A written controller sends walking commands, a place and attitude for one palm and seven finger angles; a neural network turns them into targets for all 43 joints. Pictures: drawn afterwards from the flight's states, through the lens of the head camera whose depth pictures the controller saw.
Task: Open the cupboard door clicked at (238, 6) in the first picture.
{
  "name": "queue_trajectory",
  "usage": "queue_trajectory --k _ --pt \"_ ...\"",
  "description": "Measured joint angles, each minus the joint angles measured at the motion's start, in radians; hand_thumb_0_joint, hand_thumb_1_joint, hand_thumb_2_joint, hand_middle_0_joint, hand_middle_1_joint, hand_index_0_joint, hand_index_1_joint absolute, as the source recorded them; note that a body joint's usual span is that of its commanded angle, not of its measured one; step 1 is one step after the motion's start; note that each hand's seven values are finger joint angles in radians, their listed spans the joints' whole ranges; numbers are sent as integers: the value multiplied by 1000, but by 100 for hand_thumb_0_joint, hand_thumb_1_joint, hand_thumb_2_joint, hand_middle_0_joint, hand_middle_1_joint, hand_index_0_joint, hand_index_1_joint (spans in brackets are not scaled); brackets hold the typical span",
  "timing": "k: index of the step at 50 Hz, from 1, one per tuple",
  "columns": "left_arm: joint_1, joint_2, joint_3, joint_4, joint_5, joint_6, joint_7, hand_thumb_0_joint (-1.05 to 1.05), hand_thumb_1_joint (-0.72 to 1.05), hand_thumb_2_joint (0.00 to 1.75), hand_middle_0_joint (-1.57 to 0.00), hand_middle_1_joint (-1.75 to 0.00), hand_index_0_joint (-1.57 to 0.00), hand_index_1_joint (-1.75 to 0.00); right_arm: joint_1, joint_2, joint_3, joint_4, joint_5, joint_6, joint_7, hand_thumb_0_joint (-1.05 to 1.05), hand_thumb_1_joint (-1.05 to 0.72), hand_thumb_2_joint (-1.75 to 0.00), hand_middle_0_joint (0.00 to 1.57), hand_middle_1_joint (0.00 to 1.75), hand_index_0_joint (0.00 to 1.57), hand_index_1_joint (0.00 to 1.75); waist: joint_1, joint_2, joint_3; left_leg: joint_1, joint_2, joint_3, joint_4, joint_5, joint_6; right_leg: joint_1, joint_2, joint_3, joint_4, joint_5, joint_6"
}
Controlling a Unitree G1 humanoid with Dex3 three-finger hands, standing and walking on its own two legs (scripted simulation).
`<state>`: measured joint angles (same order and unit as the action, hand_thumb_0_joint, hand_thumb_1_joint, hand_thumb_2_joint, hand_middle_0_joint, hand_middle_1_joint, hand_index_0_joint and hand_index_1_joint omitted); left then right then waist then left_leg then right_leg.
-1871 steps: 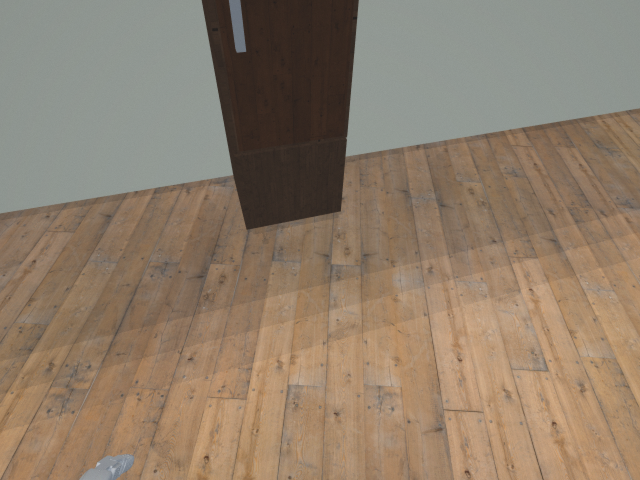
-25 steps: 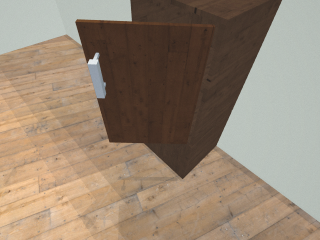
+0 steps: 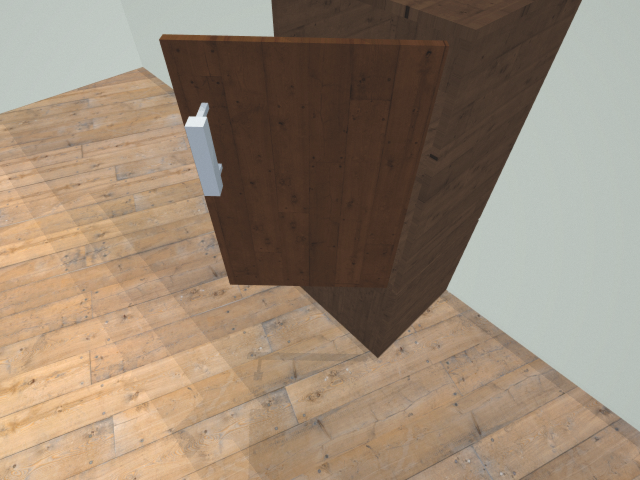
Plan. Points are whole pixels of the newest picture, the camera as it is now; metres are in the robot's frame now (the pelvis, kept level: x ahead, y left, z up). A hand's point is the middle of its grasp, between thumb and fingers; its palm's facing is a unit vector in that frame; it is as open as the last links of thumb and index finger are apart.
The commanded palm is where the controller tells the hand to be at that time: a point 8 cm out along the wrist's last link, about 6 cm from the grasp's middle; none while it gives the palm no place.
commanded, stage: look again from close up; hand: left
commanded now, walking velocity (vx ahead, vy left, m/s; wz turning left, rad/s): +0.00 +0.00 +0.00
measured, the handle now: (208, 150) +0.57 +0.22 +0.09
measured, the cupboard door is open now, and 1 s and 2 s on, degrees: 46 46 46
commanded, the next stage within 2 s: raise the hand with hooked fingers in 0.12 s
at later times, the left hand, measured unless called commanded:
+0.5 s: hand (184, 397) +0.20 +0.17 +0.03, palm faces +0.13 -0.99 -0.06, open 7.9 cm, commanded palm +0.12 +0.23 -0.03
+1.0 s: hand (157, 401) +0.20 +0.20 +0.02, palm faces -0.01 -1.00 -0.03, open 10.8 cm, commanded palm +0.16 +0.26 +0.03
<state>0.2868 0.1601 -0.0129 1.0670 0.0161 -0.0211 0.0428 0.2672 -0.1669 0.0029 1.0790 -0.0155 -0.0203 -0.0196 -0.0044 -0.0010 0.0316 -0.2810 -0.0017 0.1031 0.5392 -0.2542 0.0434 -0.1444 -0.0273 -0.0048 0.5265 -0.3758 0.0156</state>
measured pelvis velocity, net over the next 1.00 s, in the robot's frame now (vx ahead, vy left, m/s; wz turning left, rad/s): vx -0.04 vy -0.04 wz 0.04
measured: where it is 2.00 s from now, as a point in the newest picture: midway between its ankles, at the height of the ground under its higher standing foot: outside the picture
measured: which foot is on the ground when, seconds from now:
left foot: down 0.00-1.00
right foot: down 0.00-1.00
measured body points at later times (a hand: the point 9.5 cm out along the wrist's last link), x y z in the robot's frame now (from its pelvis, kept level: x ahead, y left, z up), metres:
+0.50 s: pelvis -0.03 -0.02 -0.03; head -0.02 -0.03 +0.42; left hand +0.19 +0.22 +0.03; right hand +0.15 -0.26 -0.10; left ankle +0.02 +0.09 -0.73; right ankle -0.06 -0.13 -0.73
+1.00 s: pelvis -0.04 -0.04 -0.04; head +0.00 -0.04 +0.40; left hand +0.20 +0.26 +0.02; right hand +0.12 -0.27 -0.14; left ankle +0.02 +0.09 -0.73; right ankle -0.06 -0.13 -0.73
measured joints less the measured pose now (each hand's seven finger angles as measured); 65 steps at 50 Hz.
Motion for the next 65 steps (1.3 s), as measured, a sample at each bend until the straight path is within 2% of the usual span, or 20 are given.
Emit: queue_trajectory --k 12,13,14,16,18,20,23,25,27,29,31,34,39,42,46,49,51,54,58,65 --pt "-10 19 0 0 5 4 -1 0 90 90 -20 -30 -20 -30 -57 -9 2 -8 6 -2 0 1 -91 -90 20 30 20 30 11 -24 1 9 13 2 -16 6 -7 16 13 3 -37 17 -3" --pt "43 17 18 -171 -36 76 0 0 90 90 -20 -30 -20 -30 -39 -11 0 -56 18 -10 -1 1 -91 -90 20 30 20 30 4 -22 2 -3 13 -5 -7 3 -7 10 14 -4 -34 18 -4" --pt "105 18 33 -383 -62 105 13 1 90 90 -21 -30 -20 -31 -14 -11 3 -103 30 -56 -15 1 -91 -90 20 30 20 30 9 -30 5 0 6 -4 -15 8 -8 -6 7 -8 -5 16 -12" --pt "178 26 35 -695 -92 54 66 1 89 89 -21 -31 -20 -31 19 -12 1 -154 48 -158 -41 1 -91 -90 20 30 20 30 15 -38 -19 2 -13 -4 -41 27 -10 -52 -14 -19 74 13 -27" --pt "173 24 46 -889 -133 17 81 1 87 88 -21 -32 -20 -32 29 -19 -10 -215 57 -200 -43 1 -91 -90 20 30 20 30 0 -26 -48 -16 -28 -21 -32 35 -9 -68 -25 -31 99 2 -30" --pt "112 21 75 -973 -154 -71 52 1 85 87 -21 -34 -20 -34 11 -31 -15 -271 52 -217 -43 1 -90 -90 20 30 20 30 -16 -12 -79 -77 -32 -36 26 21 -10 -85 -26 -35 88 -47 -16" --pt "17 19 137 -952 -187 -253 -61 1 80 85 -21 -37 -20 -37 -49 -45 -23 -340 34 -210 -25 1 -90 -90 20 30 20 30 -28 12 -119 -203 -3 -47 131 -8 -21 -207 -1 -42 182 -58 -21" --pt "-3 35 168 -921 -214 -371 -178 0 76 84 -21 -39 -20 -39 -82 -46 -31 -388 28 -203 -7 1 -90 -90 20 30 21 30 -24 -2 -142 -297 13 -47 209 -28 -31 -308 11 -39 272 -82 -34" --pt "-1 52 185 -875 -240 -445 -300 0 72 82 -21 -42 -21 -42 -103 -56 -40 -439 32 -196 5 1 -90 -90 20 30 21 30 -16 -19 -144 -376 25 -54 286 -49 -40 -387 21 -45 354 -111 -47" --pt "28 63 198 -845 -261 -445 -381 0 68 80 -22 -44 -21 -45 -113 -75 -47 -488 40 -190 4 1 -90 -90 20 30 21 30 -5 -28 -138 -437 34 -67 351 -68 -50 -442 29 -57 418 -135 -59" --pt "73 70 212 -840 -280 -415 -413 0 63 78 -22 -47 -22 -48 -110 -94 -54 -527 43 -188 -6 1 -90 -90 20 30 21 30 9 -28 -134 -483 41 -84 403 -84 -55 -479 36 -72 463 -152 -66" --pt "131 75 242 -882 -299 -415 -387 1 56 75 -23 -52 -23 -52 -95 -108 -61 -545 43 -196 -32 1 -90 -90 20 30 20 30 34 -18 -130 -521 49 -114 458 -103 -60 -497 48 -100 496 -169 -75" --pt "92 101 263 -1003 -339 -508 -358 1 44 70 -24 -59 -23 -60 -76 -100 -23 -495 47 -226 -69 1 -90 -90 20 30 20 30 53 10 -122 -544 57 -161 509 -121 -63 -490 64 -142 509 -180 -85" --pt "-6 138 250 -992 -350 -479 -416 1 37 67 -24 -64 -23 -64 -69 -84 14 -466 57 -228 -79 1 -90 -90 20 30 20 30 41 32 -116 -537 60 -169 505 -119 -61 -477 70 -149 495 -173 -84" --pt "-115 204 252 -896 -349 -288 -496 0 27 63 -25 -70 -24 -70 -41 -59 45 -465 66 -203 -83 1 -90 -90 20 30 21 30 6 44 -112 -497 63 -144 448 -99 -60 -452 69 -124 446 -148 -76" --pt "-109 211 303 -863 -378 -183 -491 0 21 60 -26 -74 -25 -75 -4 -55 45 -478 63 -185 -75 2 -90 -90 20 30 21 31 -17 43 -116 -451 65 -108 387 -85 -60 -425 66 -89 398 -126 -63" --pt "-80 195 347 -880 -398 -183 -461 0 16 58 -26 -77 -25 -78 24 -58 32 -483 61 -185 -69 2 -90 -90 20 30 21 31 -19 38 -121 -423 64 -86 352 -80 -55 -407 63 -68 368 -115 -55" --pt "-39 170 385 -927 -405 -248 -420 0 9 55 -26 -82 -26 -82 59 -74 8 -480 59 -193 -58 2 -90 -90 20 30 21 30 -8 31 -124 -397 57 -70 321 -76 -43 -384 55 -53 335 -105 -45" --pt "-37 158 366 -955 -392 -312 -429 0 0 51 -27 -88 -26 -88 63 -108 -10 -470 61 -205 -51 2 -90 -90 20 30 21 30 9 30 -114 -396 43 -73 321 -77 -27 -372 43 -58 321 -102 -33" --pt "-92 180 314 -940 -362 -244 -467 0 -17 44 -28 -98 -27 -99 2 -114 -1 -481 67 -220 -70 2 -90 -90 20 30 21 30 14 21 -96 -368 30 -74 301 -66 -7 -333 31 -60 282 -81 -16"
